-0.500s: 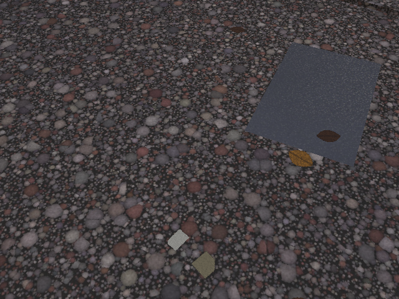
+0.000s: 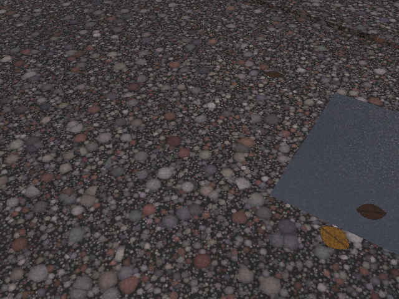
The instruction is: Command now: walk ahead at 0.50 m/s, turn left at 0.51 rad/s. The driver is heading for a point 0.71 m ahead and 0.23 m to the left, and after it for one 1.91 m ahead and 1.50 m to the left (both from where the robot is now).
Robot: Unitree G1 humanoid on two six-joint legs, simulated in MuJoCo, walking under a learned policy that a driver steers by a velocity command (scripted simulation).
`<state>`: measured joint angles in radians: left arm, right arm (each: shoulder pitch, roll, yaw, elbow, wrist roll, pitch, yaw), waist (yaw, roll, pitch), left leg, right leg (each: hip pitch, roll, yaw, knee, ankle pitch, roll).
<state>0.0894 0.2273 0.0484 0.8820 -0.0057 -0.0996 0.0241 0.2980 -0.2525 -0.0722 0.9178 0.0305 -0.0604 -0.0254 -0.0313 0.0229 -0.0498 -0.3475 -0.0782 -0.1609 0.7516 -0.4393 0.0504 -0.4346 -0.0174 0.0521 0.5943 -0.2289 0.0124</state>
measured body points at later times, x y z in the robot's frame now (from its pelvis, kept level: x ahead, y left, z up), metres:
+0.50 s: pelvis +0.23 +0.05 -0.01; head +0.26 +0.06 +0.44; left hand +0.10 +0.29 -0.14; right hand +0.52 -0.09 -0.09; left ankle +0.31 +0.17 -0.72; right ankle +0.08 -0.14 -0.71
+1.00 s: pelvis +0.50 +0.14 +0.00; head +0.52 +0.15 +0.45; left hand +0.57 +0.45 -0.08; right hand +0.66 -0.10 -0.12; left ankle +0.31 +0.17 -0.72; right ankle +0.66 +0.10 -0.72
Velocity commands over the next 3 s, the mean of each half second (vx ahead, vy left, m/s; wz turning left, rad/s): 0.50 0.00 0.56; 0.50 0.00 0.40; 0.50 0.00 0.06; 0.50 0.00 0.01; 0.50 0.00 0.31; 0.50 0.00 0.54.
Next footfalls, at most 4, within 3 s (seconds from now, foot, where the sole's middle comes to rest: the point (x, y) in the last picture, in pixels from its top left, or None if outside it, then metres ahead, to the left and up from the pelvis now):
0.50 left None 0.35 0.18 -0.76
0.98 right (175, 258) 0.69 0.12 -0.76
1.54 left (83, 226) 0.84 0.48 -0.76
2.06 right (112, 153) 1.22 0.41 -0.76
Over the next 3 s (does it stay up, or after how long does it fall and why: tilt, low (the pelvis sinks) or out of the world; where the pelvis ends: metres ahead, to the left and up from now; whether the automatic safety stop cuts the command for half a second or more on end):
stays up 1.40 0.77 0.02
